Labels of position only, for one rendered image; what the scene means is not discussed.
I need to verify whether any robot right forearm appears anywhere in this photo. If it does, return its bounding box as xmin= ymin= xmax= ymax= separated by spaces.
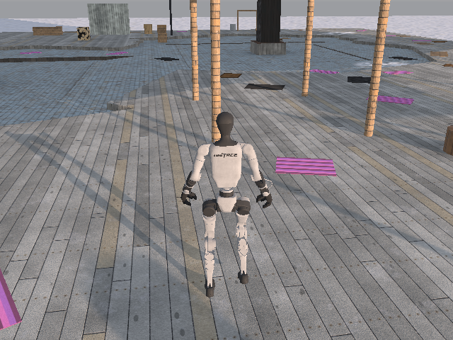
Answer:
xmin=255 ymin=170 xmax=270 ymax=196

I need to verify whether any robot left forearm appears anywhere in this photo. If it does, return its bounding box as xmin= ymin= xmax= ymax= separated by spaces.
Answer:
xmin=183 ymin=171 xmax=196 ymax=194

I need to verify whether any right robot upper arm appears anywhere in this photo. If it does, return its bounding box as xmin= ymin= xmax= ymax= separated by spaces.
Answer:
xmin=240 ymin=142 xmax=262 ymax=181

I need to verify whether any robot left hand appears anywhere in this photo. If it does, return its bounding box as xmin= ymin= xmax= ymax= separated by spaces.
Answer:
xmin=180 ymin=192 xmax=197 ymax=206

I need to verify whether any humanoid robot head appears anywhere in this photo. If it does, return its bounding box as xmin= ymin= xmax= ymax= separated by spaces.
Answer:
xmin=213 ymin=112 xmax=238 ymax=147

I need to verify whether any left robot upper arm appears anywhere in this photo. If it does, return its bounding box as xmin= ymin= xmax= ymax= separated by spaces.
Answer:
xmin=190 ymin=143 xmax=211 ymax=182

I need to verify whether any left robot foot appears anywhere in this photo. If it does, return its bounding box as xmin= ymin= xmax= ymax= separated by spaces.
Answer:
xmin=205 ymin=279 xmax=215 ymax=298

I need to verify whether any robot right hand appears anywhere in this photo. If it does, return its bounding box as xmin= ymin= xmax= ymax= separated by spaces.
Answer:
xmin=256 ymin=194 xmax=272 ymax=208

